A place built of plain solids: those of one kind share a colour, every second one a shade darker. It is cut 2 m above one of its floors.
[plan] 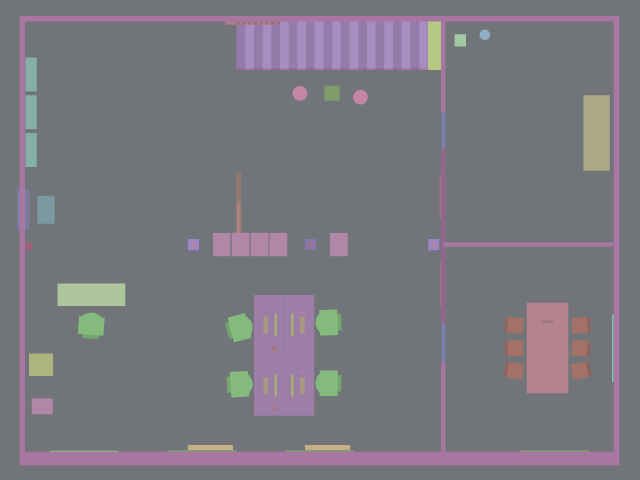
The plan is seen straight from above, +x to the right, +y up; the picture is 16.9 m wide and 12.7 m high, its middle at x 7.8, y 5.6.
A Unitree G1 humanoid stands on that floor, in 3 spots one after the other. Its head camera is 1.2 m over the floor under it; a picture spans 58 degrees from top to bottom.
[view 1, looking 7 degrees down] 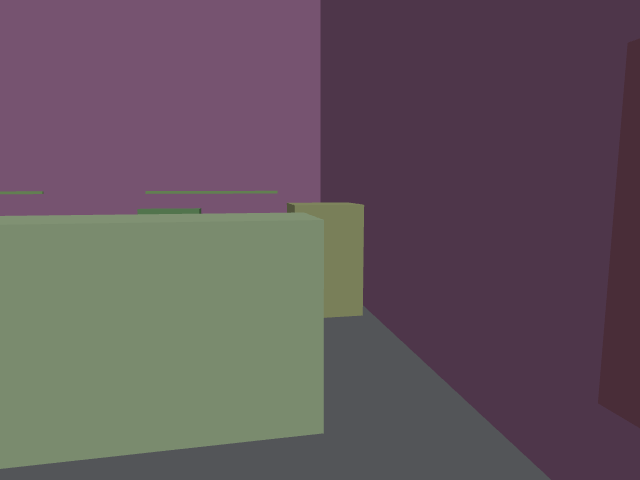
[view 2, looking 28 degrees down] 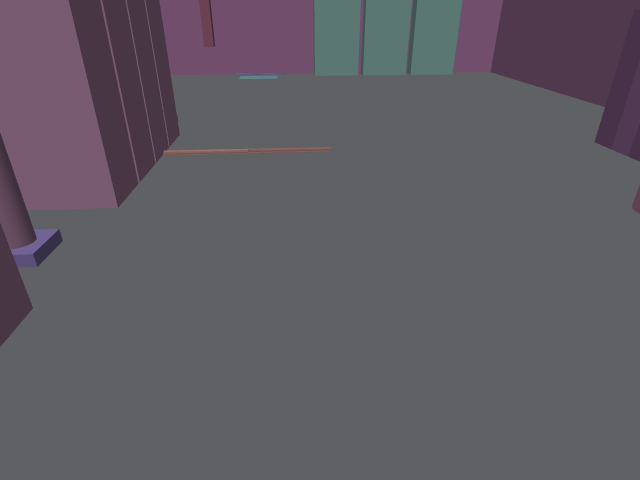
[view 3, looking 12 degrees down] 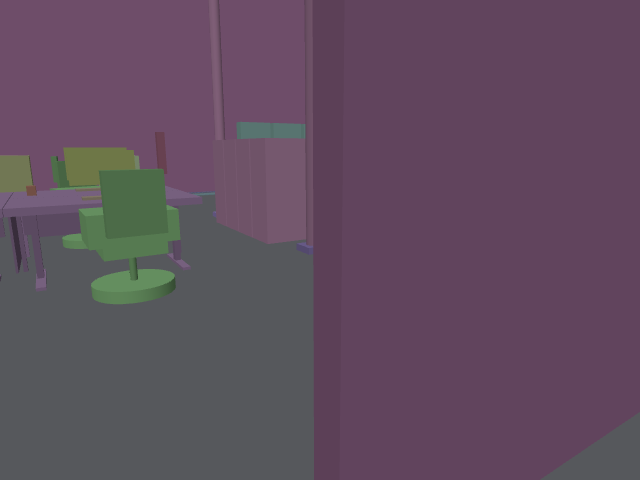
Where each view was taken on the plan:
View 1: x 1.25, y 6.40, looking -101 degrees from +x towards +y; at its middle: reception_counter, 2.00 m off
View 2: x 9.75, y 6.98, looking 176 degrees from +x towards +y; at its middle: ground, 2.56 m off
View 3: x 11.86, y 2.88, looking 148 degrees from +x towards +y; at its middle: wall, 1.00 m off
